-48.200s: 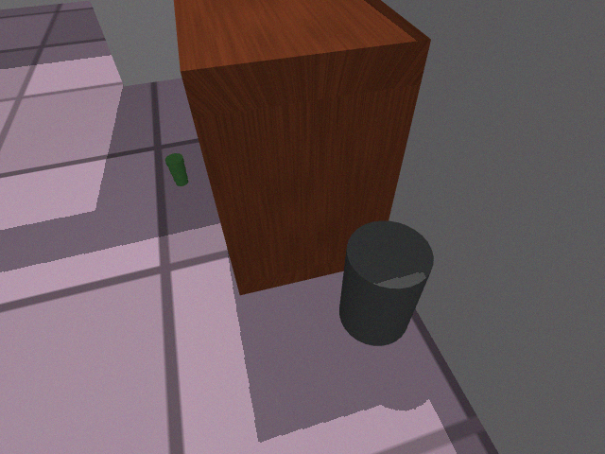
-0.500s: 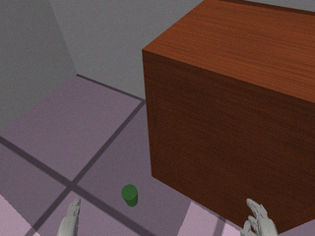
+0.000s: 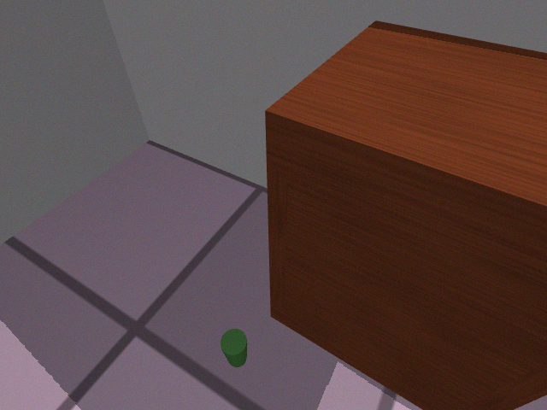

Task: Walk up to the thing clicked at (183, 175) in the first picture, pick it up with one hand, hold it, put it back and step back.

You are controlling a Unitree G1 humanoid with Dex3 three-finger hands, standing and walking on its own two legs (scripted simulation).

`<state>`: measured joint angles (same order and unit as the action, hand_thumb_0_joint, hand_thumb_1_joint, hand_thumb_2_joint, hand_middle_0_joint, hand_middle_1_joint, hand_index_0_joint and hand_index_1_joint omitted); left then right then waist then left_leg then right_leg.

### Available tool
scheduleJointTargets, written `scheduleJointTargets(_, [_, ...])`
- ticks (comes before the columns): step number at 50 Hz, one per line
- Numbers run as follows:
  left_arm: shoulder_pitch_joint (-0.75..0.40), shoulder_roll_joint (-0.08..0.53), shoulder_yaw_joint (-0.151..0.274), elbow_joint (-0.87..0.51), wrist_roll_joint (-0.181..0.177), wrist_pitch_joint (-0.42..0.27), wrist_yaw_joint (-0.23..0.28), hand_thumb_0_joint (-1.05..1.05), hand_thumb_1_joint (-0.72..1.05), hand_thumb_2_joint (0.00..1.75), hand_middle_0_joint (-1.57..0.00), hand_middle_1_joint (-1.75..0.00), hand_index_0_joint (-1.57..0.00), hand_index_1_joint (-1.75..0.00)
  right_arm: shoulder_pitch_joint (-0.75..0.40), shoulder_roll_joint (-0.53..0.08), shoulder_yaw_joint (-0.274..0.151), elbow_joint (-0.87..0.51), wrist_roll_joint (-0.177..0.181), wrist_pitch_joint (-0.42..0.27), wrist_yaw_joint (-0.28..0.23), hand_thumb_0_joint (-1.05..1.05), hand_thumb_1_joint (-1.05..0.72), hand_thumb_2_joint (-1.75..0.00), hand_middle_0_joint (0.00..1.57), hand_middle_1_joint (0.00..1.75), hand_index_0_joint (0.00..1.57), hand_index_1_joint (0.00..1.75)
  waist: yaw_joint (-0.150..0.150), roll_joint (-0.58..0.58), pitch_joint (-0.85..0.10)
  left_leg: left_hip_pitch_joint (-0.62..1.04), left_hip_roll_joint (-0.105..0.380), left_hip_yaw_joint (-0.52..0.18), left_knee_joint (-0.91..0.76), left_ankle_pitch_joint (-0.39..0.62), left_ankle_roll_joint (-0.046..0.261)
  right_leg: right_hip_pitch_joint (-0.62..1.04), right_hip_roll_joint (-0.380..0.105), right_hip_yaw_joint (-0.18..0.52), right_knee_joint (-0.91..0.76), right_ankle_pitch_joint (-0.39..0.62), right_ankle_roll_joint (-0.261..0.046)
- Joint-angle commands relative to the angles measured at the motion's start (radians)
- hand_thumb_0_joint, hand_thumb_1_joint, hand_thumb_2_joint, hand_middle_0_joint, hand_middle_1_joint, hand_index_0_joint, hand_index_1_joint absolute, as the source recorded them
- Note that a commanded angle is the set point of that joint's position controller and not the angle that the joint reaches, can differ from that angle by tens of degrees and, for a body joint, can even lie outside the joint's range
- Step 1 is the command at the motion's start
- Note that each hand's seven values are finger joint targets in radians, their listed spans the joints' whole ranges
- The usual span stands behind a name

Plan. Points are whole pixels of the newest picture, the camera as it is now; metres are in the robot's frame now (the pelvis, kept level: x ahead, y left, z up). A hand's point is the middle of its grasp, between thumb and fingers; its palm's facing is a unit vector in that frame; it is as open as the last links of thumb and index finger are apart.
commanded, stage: stand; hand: left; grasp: from above
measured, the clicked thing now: (235, 350) +0.46 +0.17 -0.69
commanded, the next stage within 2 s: none
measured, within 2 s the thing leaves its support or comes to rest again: neither
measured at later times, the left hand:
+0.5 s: hand out of the picture +0.02 +0.24 -0.15, palm faces -0.01 -0.94 -0.35, open 7.4 cm
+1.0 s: hand out of the picture +0.06 +0.23 -0.14, palm faces -0.02 -0.94 -0.34, open 7.4 cm
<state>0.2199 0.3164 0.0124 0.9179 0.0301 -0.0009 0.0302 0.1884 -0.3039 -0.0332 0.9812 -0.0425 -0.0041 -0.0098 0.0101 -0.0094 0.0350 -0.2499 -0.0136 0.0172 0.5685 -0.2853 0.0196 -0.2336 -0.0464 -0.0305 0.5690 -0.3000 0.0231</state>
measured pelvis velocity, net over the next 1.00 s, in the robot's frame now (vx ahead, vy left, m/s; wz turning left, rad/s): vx -0.01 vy -0.01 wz -0.01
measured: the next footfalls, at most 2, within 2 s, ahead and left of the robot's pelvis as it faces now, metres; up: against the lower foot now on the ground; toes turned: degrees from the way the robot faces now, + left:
none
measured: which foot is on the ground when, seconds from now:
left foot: down 0.00-1.00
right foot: down 0.00-1.00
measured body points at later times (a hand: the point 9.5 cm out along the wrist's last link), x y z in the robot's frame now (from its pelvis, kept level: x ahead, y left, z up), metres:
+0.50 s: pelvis -0.02 +0.00 +0.01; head -0.02 -0.01 +0.46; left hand +0.02 +0.29 -0.12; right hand +0.04 -0.29 -0.13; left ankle +0.01 +0.11 -0.73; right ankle +0.00 -0.13 -0.73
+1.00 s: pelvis -0.01 -0.01 +0.02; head +0.00 -0.02 +0.47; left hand +0.06 +0.28 -0.12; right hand +0.05 -0.30 -0.13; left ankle +0.01 +0.11 -0.73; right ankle +0.00 -0.13 -0.73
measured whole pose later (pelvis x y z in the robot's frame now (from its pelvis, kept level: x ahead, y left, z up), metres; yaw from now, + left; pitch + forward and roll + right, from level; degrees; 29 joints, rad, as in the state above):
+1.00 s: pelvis -0.01 -0.01 +0.02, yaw +0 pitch -3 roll +0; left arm 0.12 0.32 0.00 1.17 0.02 -0.01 0.01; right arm 0.12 -0.33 -0.01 1.16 -0.01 -0.01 0.00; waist 0.00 0.01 0.05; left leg -0.12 0.00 0.02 0.31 -0.15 0.00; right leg -0.12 -0.03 -0.03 0.34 -0.17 0.01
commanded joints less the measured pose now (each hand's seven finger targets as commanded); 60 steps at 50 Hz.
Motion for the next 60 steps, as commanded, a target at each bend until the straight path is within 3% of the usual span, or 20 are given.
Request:
scheduleJointTargets(1, [-0.060, 0.178, 0.038, -0.014, -0.004, -0.034, 0.006, 0.00, 0.90, 0.90, -0.20, -0.30, -0.20, -0.30, -0.050, -0.184, -0.031, -0.037, 0.006, -0.032, -0.012, 0.00, -0.90, -0.90, 0.20, 0.30, 0.20, 0.30, 0.000, 0.037, -0.046, 0.038, 0.112, -0.139, -0.215, 0.152, 0.019, 0.072, -0.061, 0.083, -0.144, 0.150, -0.050])
scheduleJointTargets(6, [-0.072, 0.179, 0.030, 0.059, -0.007, -0.031, 0.004, 0.00, 0.90, 0.90, -0.20, -0.30, -0.20, -0.30, -0.065, -0.193, -0.027, 0.017, 0.011, -0.031, -0.015, 0.00, -0.90, -0.90, 0.20, 0.30, 0.20, 0.30, 0.008, 0.032, -0.044, 0.085, 0.115, -0.131, -0.257, 0.192, 0.009, 0.104, -0.070, 0.083, -0.191, 0.162, -0.040])
scheduleJointTargets(10, [-0.087, 0.191, 0.029, 0.104, -0.004, -0.028, 0.001, 0.00, 0.90, 0.90, -0.20, -0.30, -0.20, -0.30, -0.073, -0.199, -0.028, 0.048, 0.011, -0.024, -0.012, 0.00, -0.90, -0.90, 0.20, 0.30, 0.20, 0.30, 0.002, 0.023, 0.004, 0.043, 0.112, -0.139, -0.313, 0.044, 0.003, 0.096, -0.067, 0.081, -0.229, 0.077, -0.037])
scheduleJointTargets(12, [-0.083, 0.185, 0.025, 0.120, -0.005, -0.029, -0.002, 0.00, 0.90, 0.90, -0.20, -0.30, -0.20, -0.30, -0.084, -0.199, -0.028, 0.058, 0.012, -0.024, -0.011, 0.00, -0.90, -0.90, 0.20, 0.30, 0.20, 0.30, 0.005, 0.033, 0.003, 0.057, 0.116, -0.142, -0.325, 0.038, 0.003, 0.096, -0.070, 0.082, -0.236, 0.094, -0.036])
scheduleJointTargets(15, [-0.081, 0.195, 0.026, 0.145, -0.004, -0.030, -0.004, 0.00, 0.90, 0.90, -0.20, -0.30, -0.20, -0.30, -0.080, -0.196, -0.027, 0.075, 0.013, -0.019, -0.007, 0.00, -0.90, -0.90, 0.20, 0.30, 0.20, 0.30, 0.003, 0.013, 0.018, 0.034, 0.111, -0.146, -0.337, -0.027, 0.002, 0.088, -0.065, 0.083, -0.260, 0.037, -0.032])
scheduleJointTargets(17, [-0.083, 0.197, 0.024, 0.154, -0.002, -0.033, -0.002, 0.00, 0.90, 0.90, -0.20, -0.30, -0.20, -0.30, -0.095, -0.195, -0.027, 0.076, 0.017, -0.019, -0.005, 0.00, -0.90, -0.90, 0.20, 0.30, 0.20, 0.30, 0.002, 0.003, -0.002, 0.075, 0.111, -0.137, -0.319, 0.032, 0.004, 0.081, -0.075, 0.089, -0.273, 0.055, -0.032])
scheduleJointTargets(20, [-0.095, 0.205, 0.023, 0.163, -0.002, -0.032, -0.003, 0.00, 0.90, 0.90, -0.20, -0.30, -0.20, -0.30, -0.083, -0.196, -0.025, 0.090, 0.017, -0.015, -0.002, 0.00, -0.90, -0.90, 0.20, 0.30, 0.20, 0.30, -0.006, -0.013, 0.025, 0.084, 0.103, -0.128, -0.306, 0.004, 0.002, 0.026, -0.079, 0.107, -0.309, -0.035, -0.032])
scheduleJointTargets(23, [-0.102, 0.206, 0.024, 0.166, -0.006, -0.033, -0.004, 0.00, 0.90, 0.90, -0.20, -0.30, -0.20, -0.30, -0.084, -0.200, -0.023, 0.095, 0.016, -0.016, -0.001, 0.00, -0.90, -0.90, 0.20, 0.30, 0.20, 0.30, -0.005, 0.022, -0.003, 0.065, 0.111, -0.130, -0.319, 0.006, 0.004, 0.072, -0.080, 0.104, -0.289, 0.021, -0.034])
scheduleJointTargets(25, [-0.090, 0.203, 0.020, 0.179, -0.004, -0.031, -0.004, 0.00, 0.90, 0.90, -0.20, -0.30, -0.20, -0.30, -0.094, -0.205, -0.022, 0.099, 0.017, -0.014, 0.000, 0.00, -0.90, -0.90, 0.20, 0.30, 0.20, 0.30, 0.000, 0.009, 0.017, 0.053, 0.109, -0.131, -0.317, -0.017, 0.003, 0.058, -0.078, 0.106, -0.302, -0.020, -0.032])
scheduleJointTargets(32, [-0.102, 0.209, 0.019, 0.190, -0.008, -0.035, -0.005, 0.00, 0.90, 0.90, -0.20, -0.30, -0.20, -0.30, -0.091, -0.208, -0.017, 0.109, 0.022, -0.018, 0.000, 0.00, -0.90, -0.90, 0.20, 0.30, 0.20, 0.30, -0.005, 0.008, -0.022, 0.088, 0.119, -0.121, -0.301, 0.088, 0.007, 0.088, -0.090, 0.112, -0.297, 0.064, -0.038])
scheduleJointTargets(37, [-0.109, 0.215, 0.019, 0.196, -0.011, -0.032, -0.007, 0.00, 0.90, 0.90, -0.20, -0.30, -0.20, -0.30, -0.086, -0.215, -0.013, 0.119, 0.023, -0.018, -0.003, 0.00, -0.90, -0.90, 0.20, 0.30, 0.20, 0.30, -0.008, 0.015, -0.018, 0.093, 0.122, -0.118, -0.313, 0.081, 0.003, 0.085, -0.081, 0.105, -0.294, 0.080, -0.038])
scheduleJointTargets(48, [-0.132, 0.215, 0.024, 0.197, -0.014, -0.033, -0.010, 0.00, 0.90, 0.90, -0.20, -0.30, -0.20, -0.30, -0.097, -0.220, -0.008, 0.125, 0.026, -0.025, -0.006, 0.00, -0.90, -0.90, 0.20, 0.30, 0.20, 0.30, -0.005, 0.015, -0.046, 0.129, 0.133, -0.107, -0.316, 0.182, -0.001, 0.131, -0.090, 0.108, -0.289, 0.190, -0.038])
scheduleJointTargets(54, [-0.139, 0.210, 0.024, 0.201, -0.015, -0.029, -0.011, 0.00, 0.90, 0.90, -0.20, -0.30, -0.20, -0.30, -0.097, -0.222, -0.009, 0.130, 0.025, -0.022, -0.004, 0.00, -0.90, -0.90, 0.20, 0.30, 0.20, 0.30, -0.009, -0.001, -0.008, 0.114, 0.133, -0.110, -0.334, 0.139, -0.006, 0.105, -0.082, 0.103, -0.305, 0.128, -0.036])
scheduleJointTargets(60, [-0.147, 0.220, 0.027, 0.191, -0.013, -0.036, -0.010, 0.00, 0.90, 0.90, -0.20, -0.30, -0.20, -0.30, -0.113, -0.224, -0.012, 0.124, 0.025, -0.024, -0.003, 0.00, -0.90, -0.90, 0.20, 0.30, 0.20, 0.30, -0.010, 0.004, -0.059, 0.159, 0.140, -0.100, -0.308, 0.223, -0.005, 0.131, -0.092, 0.108, -0.308, 0.225, -0.035])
